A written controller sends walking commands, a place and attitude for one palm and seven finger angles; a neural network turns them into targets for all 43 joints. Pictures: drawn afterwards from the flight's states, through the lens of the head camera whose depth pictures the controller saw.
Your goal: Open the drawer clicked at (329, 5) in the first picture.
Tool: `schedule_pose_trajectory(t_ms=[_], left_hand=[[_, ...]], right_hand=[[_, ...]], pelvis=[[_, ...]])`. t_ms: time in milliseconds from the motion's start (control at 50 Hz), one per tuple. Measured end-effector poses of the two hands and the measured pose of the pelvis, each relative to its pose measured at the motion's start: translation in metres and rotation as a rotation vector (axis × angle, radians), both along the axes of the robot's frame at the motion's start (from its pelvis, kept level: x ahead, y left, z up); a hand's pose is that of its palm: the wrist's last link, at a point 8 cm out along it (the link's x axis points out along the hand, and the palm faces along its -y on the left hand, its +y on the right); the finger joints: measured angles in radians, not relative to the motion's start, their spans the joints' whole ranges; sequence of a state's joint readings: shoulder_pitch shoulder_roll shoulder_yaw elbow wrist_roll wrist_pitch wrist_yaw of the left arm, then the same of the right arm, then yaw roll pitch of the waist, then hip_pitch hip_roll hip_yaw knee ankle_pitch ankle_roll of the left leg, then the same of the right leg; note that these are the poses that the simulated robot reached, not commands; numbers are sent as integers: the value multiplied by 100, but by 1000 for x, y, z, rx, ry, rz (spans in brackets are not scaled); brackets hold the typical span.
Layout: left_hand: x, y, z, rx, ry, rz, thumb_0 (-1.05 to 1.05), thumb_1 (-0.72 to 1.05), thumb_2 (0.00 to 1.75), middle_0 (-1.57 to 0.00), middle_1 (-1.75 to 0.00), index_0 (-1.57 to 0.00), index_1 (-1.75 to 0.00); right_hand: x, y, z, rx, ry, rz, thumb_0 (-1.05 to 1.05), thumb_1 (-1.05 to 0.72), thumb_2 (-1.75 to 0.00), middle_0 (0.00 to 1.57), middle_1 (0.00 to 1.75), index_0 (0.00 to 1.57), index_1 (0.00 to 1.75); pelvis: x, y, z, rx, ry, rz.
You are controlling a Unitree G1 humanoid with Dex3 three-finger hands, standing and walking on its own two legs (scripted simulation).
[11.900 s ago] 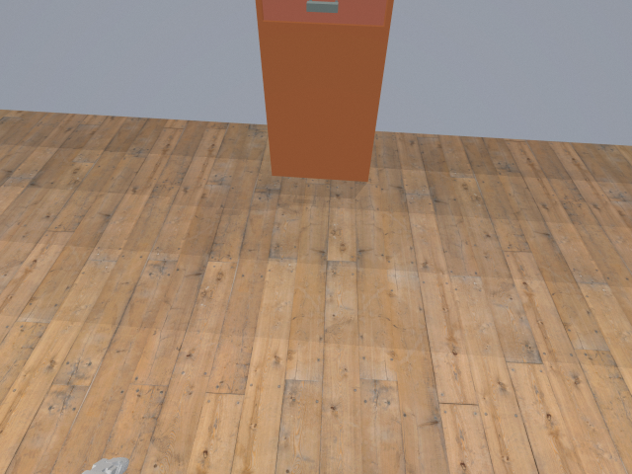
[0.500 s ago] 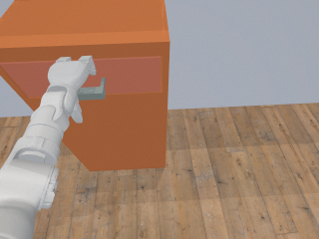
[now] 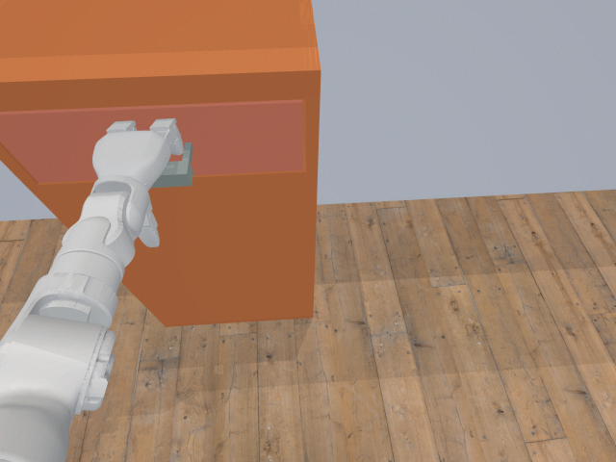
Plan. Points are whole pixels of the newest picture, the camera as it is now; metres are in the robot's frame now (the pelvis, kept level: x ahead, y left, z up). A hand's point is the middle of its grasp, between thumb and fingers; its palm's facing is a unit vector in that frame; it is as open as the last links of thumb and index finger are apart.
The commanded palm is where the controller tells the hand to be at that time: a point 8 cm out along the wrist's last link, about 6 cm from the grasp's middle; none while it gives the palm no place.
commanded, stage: lower the fingers behind the handle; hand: left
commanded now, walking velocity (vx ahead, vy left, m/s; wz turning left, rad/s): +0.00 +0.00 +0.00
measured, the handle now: (155, 162) +0.53 +0.21 +0.05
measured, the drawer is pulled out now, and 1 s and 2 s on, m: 0.00 0.00 0.00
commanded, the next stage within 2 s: close the thumb around the handle in 0.84 s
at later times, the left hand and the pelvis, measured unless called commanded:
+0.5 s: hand (155, 196) +0.48 +0.21 +0.03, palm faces -0.06 -0.02 -1.00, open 13.8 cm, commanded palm +0.47 +0.22 +0.09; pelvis -0.01 +0.00 -0.01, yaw +0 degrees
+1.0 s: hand (153, 197) +0.48 +0.21 +0.03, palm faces -0.04 -0.03 -1.00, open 13.8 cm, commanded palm +0.46 +0.22 +0.09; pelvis -0.01 +0.01 -0.01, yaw -1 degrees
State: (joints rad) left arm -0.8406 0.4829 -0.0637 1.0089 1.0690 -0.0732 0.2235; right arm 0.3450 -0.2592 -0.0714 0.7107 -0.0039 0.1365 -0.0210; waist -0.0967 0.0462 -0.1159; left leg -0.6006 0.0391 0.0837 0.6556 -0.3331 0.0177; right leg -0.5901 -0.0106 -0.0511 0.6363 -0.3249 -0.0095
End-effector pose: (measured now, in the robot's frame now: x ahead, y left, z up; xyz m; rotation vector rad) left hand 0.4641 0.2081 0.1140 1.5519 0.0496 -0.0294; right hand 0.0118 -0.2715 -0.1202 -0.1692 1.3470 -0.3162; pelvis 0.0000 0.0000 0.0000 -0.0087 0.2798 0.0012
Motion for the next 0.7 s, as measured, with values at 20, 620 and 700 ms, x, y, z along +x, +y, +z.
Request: schedule_pose_trajectory(t_ms=[20, 620, 700], left_hand=[[0, -1, -1, -1, -2, 1, 0, -49, 30, -32, -120, -32, -120], [4, 2, -30, -2, -4, 16, 0, -49, 30, -33, -121, -32, -120], [4, 1, -28, -9, 2, 24, 0, -49, 30, -33, -121, -32, -120]], right_hand=[[0, 0, -1, 2, -1, 1, 0, -91, -89, 20, 30, 20, 30], [-26, -2, -4, -30, 50, -21, 0, -91, -89, 20, 30, 20, 30], [-28, 2, -4, -22, 47, -32, 0, -91, -89, 20, 30, 20, 30]], pelvis=[[0, 0, 0, 0, 1, 0], [-7, 2, -9, -8, 49, -1], [-6, 3, -9, -8, 46, -7]])
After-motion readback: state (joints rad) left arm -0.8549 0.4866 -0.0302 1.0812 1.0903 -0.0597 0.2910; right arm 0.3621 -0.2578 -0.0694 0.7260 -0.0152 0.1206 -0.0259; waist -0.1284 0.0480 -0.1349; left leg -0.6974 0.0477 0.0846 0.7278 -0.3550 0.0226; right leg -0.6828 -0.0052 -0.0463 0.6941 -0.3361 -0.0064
